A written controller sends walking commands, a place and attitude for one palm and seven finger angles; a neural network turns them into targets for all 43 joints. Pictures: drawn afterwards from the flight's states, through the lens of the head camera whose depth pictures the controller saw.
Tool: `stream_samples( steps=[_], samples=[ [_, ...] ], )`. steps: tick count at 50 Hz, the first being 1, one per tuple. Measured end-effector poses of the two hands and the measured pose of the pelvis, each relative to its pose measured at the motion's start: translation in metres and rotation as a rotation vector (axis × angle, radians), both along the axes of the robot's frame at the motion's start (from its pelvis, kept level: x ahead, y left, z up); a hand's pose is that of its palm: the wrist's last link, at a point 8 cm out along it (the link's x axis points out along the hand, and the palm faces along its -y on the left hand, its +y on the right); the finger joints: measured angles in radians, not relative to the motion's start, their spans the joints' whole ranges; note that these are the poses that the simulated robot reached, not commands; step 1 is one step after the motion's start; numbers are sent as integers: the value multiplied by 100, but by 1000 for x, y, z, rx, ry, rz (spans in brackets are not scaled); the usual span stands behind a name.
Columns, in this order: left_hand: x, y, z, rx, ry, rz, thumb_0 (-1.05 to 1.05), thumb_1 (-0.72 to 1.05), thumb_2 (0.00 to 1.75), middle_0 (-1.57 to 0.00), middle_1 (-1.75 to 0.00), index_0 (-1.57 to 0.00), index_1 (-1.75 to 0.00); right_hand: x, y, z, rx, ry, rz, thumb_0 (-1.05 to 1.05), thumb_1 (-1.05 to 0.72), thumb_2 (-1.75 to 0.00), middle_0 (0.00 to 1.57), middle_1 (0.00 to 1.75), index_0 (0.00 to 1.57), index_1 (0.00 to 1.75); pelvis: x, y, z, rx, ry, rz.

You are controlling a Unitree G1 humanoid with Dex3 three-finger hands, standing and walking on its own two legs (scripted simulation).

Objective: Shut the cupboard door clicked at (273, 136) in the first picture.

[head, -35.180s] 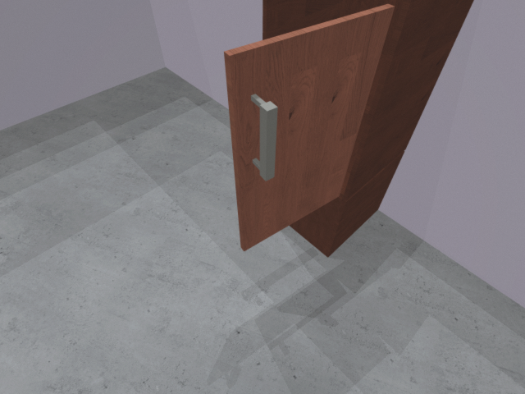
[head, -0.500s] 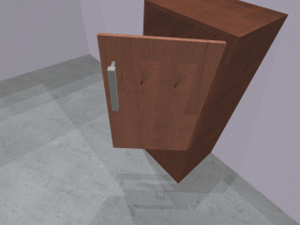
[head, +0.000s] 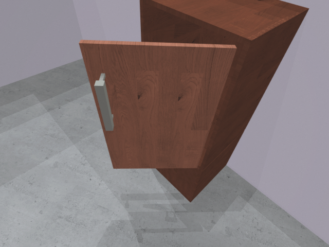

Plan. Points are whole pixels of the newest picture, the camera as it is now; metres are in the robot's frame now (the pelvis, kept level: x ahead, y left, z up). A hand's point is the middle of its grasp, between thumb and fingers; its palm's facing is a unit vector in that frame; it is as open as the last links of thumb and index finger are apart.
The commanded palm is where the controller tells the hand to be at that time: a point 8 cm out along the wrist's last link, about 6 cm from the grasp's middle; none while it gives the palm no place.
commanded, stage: shuffle to correct the standing spot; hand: left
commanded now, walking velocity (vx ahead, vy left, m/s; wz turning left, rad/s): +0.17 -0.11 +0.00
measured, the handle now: (106, 103) +0.48 +0.19 +0.08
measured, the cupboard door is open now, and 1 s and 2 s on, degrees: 48 48 48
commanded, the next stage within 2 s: come to a stop and stand still in 0.02 s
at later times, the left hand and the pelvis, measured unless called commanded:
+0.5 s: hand out of the picture +0.05 +0.15 -0.19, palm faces +0.07 -0.99 -0.13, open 7.4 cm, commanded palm none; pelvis +0.06 +0.00 +0.00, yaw +0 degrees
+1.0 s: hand out of the picture +0.09 +0.16 -0.17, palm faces +0.04 -0.97 -0.25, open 7.4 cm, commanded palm none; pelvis +0.02 -0.04 -0.01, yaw +1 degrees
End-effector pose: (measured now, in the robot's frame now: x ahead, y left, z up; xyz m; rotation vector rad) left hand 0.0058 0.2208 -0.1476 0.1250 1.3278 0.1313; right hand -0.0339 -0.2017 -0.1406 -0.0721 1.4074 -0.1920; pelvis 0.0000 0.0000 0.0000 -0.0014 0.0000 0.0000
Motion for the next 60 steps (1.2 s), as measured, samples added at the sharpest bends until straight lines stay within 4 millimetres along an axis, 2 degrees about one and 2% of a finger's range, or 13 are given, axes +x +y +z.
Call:
stream_samples(
  steps=[2, 5, 9, 13, 18, 23, 28, 33, 37, 42, 47, 53, 60],
  samples=[
    [16, 0, -2, 28, -37, 2, 2, 94, 90, -19, -29, -20, -30, 1, -7, -8, 10, 24, -3, 1, -91, -89, 20, 30, 20, 30, 7, -9, -6, 13, 1, 5],
    [27, -3, -1, 40, -61, 33, 2, 94, 90, -19, -29, -20, -30, 14, -18, -10, 13, 58, 19, 1, -91, -89, 20, 30, 20, 30, 18, -15, -7, -7, -3, 24],
    [27, -14, -2, 18, -26, 57, 1, 93, 90, -19, -29, -19, -30, 53, -29, 0, -15, 17, 45, 1, -91, -89, 20, 30, 20, 30, 36, -16, -2, -17, 1, 38],
    [25, -25, -12, -38, 44, 65, 1, 92, 90, -19, -29, -19, -30, 98, -34, 5, -72, -58, 75, 2, -92, -89, 20, 30, 19, 30, 54, -10, -5, -30, -3, 29],
    [31, -35, -21, -90, 103, 78, 1, 91, 90, -19, -29, -20, -30, 137, -30, 12, -114, -94, 105, 2, -94, -89, 20, 30, 19, 30, 71, -3, -5, -21, -11, 21],
    [39, -28, -16, -75, 104, 67, 0, 91, 90, -20, -29, -20, -30, 167, -22, 12, -101, -149, 116, 1, -93, -89, 20, 30, 20, 30, 69, -1, -3, -2, -3, 11],
    [46, -9, -10, 10, 72, 49, 0, 91, 90, -20, -30, -20, -30, 180, -21, 2, -58, -205, 114, 1, -92, -89, 20, 30, 20, 30, 57, -8, -8, 16, -6, -2],
    [48, -1, 2, 80, 16, 15, 0, 91, 90, -19, -29, -20, -30, 174, -27, -3, -17, -231, 126, 1, -91, -89, 20, 30, 20, 30, 45, -17, -8, 8, -16, 10],
    [53, 2, 12, 132, -60, 12, 0, 91, 90, -19, -29, -20, -30, 162, -43, -7, -13, -269, 114, 1, -91, -89, 20, 30, 20, 30, 38, -26, -12, 4, -17, 14],
    [58, -3, 16, 145, -135, -2, 0, 91, 90, -19, -29, -20, -30, 139, -64, -8, -30, -249, 91, 1, -91, -89, 20, 30, 20, 30, 31, -35, -14, -5, -21, 12],
    [69, -6, 11, 121, -180, -23, 1, 91, 90, -20, -29, -20, -30, 111, -78, -5, -76, -217, 77, 1, -91, -89, 20, 30, 20, 30, 24, -37, -15, -8, -39, 23],
    [73, -14, 10, 72, -201, -42, 1, 91, 90, -20, -30, -20, -30, 75, -76, 3, -88, -148, 78, 1, -91, -89, 20, 30, 19, 30, 12, -34, -8, -3, -52, 14],
    [51, -15, 2, 30, -149, -45, 0, 91, 90, -20, -30, -20, -30, 43, -56, 4, -71, -84, 63, 1, -91, -89, 20, 30, 19, 30, 2, -24, -5, -12, -43, 11]
  ],
)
